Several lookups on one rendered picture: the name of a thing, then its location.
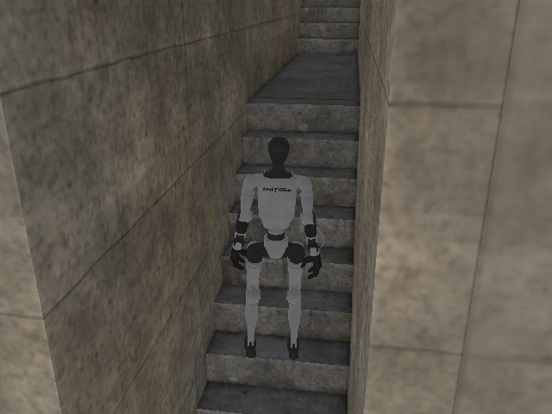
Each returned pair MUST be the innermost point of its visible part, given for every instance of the robot left forearm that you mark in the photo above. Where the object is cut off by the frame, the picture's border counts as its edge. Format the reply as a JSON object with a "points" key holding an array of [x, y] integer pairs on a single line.
{"points": [[240, 233]]}

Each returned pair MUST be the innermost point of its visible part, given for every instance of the robot right shin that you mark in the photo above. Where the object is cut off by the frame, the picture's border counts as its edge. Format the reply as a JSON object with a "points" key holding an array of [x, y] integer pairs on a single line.
{"points": [[294, 314]]}

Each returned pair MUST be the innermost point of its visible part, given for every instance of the left robot hand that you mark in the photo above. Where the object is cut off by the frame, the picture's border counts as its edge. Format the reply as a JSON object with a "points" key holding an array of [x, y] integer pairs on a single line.
{"points": [[235, 257]]}

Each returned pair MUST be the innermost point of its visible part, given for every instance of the right robot hand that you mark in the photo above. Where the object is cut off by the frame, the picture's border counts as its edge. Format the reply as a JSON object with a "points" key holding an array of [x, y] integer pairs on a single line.
{"points": [[317, 264]]}

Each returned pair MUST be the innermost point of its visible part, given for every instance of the right robot upper arm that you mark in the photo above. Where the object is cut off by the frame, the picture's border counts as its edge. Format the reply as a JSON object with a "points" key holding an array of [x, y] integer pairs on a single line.
{"points": [[304, 184]]}

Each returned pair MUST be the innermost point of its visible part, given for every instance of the left robot foot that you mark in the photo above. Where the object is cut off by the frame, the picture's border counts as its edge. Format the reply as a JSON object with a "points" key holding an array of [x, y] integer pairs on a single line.
{"points": [[250, 350]]}

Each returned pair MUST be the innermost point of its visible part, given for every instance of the left robot upper arm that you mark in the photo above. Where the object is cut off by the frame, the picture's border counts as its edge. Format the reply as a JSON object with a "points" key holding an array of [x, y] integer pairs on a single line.
{"points": [[250, 182]]}

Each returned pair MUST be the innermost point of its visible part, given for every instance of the robot right forearm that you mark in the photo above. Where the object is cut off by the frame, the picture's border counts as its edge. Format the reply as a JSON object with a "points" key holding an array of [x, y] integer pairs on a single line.
{"points": [[311, 237]]}

